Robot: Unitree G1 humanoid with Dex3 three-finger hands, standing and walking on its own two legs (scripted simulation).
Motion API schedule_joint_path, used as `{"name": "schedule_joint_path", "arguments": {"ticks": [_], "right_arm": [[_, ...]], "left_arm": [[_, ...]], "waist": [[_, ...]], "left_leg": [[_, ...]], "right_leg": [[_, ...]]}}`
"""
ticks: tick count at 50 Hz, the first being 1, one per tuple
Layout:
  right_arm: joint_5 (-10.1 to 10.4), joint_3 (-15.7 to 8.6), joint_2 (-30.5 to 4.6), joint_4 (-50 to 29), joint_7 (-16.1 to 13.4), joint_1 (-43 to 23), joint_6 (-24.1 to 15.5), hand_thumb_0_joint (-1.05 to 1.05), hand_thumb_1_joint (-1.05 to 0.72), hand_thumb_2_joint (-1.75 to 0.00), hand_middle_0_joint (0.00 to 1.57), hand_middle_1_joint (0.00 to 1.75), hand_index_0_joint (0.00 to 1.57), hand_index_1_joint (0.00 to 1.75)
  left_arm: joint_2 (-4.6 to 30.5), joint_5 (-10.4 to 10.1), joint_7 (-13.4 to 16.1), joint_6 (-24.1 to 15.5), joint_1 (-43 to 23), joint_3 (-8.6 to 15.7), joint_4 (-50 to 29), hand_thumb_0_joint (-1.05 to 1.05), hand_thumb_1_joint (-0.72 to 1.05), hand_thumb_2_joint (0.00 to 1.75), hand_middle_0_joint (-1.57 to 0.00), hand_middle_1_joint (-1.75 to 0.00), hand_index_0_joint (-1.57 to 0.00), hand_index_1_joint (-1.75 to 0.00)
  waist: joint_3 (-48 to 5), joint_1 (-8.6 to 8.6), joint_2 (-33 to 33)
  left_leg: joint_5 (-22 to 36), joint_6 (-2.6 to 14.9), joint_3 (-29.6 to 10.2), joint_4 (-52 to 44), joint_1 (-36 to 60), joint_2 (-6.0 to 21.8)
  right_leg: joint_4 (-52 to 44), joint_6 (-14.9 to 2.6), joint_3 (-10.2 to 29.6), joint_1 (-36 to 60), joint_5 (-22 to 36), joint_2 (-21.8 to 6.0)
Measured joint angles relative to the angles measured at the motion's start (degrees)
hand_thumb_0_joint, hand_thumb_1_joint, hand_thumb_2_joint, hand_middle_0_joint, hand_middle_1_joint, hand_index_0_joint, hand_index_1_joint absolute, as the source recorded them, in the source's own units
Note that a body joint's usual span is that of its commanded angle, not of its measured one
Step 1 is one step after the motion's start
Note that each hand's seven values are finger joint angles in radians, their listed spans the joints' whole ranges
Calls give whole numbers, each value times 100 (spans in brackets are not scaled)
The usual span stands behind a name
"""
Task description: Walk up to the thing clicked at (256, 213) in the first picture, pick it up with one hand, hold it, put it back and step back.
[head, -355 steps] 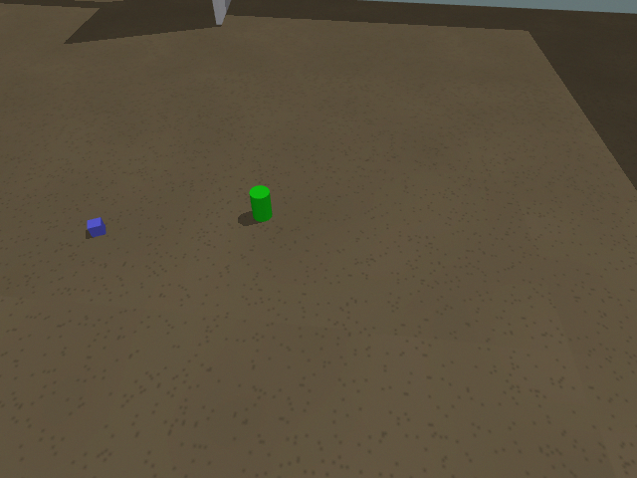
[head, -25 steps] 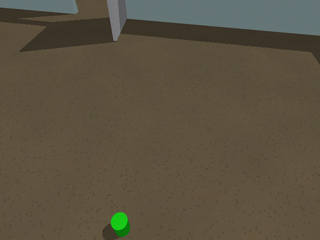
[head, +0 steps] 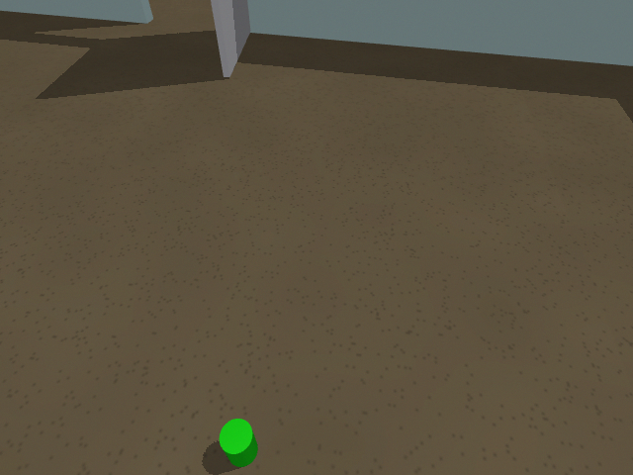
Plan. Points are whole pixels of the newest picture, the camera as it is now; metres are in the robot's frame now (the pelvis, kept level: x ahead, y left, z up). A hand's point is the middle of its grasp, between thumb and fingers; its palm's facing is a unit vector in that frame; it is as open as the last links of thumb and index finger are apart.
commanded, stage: stand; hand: left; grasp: from the side
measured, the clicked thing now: (239, 443) +0.35 +0.23 -0.71
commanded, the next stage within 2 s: go down in 0.24 s
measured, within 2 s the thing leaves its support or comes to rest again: neither
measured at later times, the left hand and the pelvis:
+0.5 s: hand out of the picture +0.13 +0.25 -0.16, palm faces +0.04 -0.94 -0.33, open 9.0 cm; pelvis -0.01 +0.00 -0.01, yaw +0 degrees
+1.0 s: hand out of the picture +0.14 +0.28 -0.20, palm faces +0.06 -0.94 -0.35, open 16.7 cm; pelvis -0.02 +0.01 -0.07, yaw -1 degrees
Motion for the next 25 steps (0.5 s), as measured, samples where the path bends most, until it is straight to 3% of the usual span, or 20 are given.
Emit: {"name": "schedule_joint_path", "arguments": {"ticks": [18, 21, 25], "right_arm": [[0, 4, 2, -27, -7, -7, -10, 0, -90, -90, 21, 30, 20, 30], [250, -3, 45, -791, -161, 283, -101, 0, -92, -91, 21, 30, 20, 30], [290, -67, 283, -1472, -230, 451, -189, 0, -95, -91, 20, 30, 20, 30]], "left_arm": [[0, 2, 6, 0, -5, 0, -27, 0, 90, 90, -21, -30, -20, -30], [-114, -122, 86, -69, -128, 180, -365, 1, 86, 86, -20, -26, -19, -26], [-136, 90, -18, -85, -829, 602, -184, 1, 71, 71, -14, -17, -13, -17]], "waist": [[-19, 2, 14], [-11, -18, 36], [12, -44, -18]], "left_leg": [[-21, -1, 24, -6, 32, 4], [-123, 25, -28, 332, -384, -11], [-271, 22, -58, 861, -1054, 11]], "right_leg": [[8, 0, 24, 15, -19, 2], [349, -6, -15, -380, -139, -22], [884, -28, -20, -1046, -300, -19]]}}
